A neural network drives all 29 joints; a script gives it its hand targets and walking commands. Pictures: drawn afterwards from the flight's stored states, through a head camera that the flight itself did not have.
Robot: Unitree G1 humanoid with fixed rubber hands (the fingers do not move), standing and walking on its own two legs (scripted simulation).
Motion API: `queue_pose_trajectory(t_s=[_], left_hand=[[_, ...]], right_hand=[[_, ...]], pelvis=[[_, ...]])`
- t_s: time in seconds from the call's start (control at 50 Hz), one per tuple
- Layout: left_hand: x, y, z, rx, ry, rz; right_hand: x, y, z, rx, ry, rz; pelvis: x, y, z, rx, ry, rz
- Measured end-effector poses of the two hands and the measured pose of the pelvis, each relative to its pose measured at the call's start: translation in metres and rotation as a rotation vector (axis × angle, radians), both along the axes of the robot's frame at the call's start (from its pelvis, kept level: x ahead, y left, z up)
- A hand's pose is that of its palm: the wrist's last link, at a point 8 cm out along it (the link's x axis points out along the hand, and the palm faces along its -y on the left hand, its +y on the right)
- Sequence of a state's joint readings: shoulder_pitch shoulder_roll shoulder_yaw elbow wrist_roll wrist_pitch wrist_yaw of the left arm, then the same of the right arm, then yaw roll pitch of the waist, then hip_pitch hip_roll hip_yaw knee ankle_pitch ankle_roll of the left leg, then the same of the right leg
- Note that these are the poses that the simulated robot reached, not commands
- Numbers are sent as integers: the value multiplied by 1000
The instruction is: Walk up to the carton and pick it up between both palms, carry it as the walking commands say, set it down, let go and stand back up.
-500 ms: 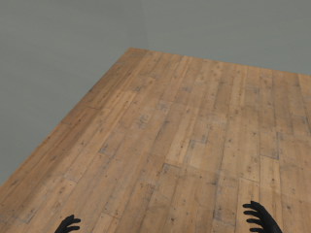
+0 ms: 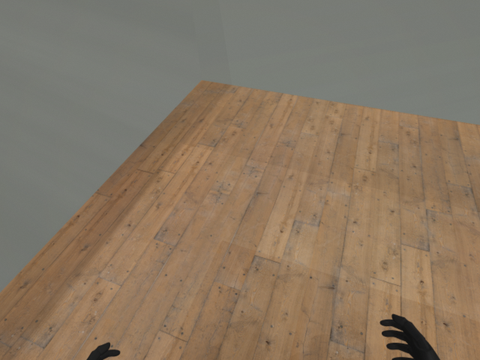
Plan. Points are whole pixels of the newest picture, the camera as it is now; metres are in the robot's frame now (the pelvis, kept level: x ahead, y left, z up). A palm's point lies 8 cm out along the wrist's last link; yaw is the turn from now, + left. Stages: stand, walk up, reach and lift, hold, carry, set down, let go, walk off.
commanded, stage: stand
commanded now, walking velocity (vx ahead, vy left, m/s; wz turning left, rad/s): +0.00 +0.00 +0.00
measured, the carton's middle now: out of the picture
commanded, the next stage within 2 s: walk up in 1.32 s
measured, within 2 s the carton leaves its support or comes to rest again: neither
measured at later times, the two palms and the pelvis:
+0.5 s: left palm out of the picture +0.11 +0.30 -0.10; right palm out of the picture +0.14 -0.26 -0.07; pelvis +0.00 +0.01 +0.00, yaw +0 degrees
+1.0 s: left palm out of the picture +0.09 +0.30 -0.09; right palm out of the picture +0.12 -0.26 -0.07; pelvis +0.00 +0.01 +0.01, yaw +0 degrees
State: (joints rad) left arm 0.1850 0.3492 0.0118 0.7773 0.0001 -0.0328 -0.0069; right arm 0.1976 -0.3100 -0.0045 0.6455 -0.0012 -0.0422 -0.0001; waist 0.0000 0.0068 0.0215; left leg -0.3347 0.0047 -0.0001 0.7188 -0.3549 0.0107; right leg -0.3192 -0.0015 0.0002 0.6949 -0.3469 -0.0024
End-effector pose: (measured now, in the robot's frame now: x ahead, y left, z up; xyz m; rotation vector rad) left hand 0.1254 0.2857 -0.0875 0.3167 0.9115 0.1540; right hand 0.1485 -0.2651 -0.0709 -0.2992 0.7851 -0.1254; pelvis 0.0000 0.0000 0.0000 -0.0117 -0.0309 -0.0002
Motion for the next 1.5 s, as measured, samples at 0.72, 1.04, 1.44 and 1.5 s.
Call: queue_pose_trajectory(t_s=[0.72,1.04,1.44,1.5], left_hand=[[-25,19,-10,-17,92,33],[-35,17,-4,-5,138,49],[-24,14,3,6,147,60],[-24,15,3,7,147,60]], right_hand=[[-18,6,2,-27,64,-20],[-29,0,-2,-14,115,-35],[-34,-7,-7,-4,170,-55],[-36,-7,-7,-5,176,-58]], pelvis=[[-3,15,7,-20,-13,0],[-3,10,14,-13,-16,0],[5,5,20,-7,-24,0],[4,5,21,-7,-25,0]])
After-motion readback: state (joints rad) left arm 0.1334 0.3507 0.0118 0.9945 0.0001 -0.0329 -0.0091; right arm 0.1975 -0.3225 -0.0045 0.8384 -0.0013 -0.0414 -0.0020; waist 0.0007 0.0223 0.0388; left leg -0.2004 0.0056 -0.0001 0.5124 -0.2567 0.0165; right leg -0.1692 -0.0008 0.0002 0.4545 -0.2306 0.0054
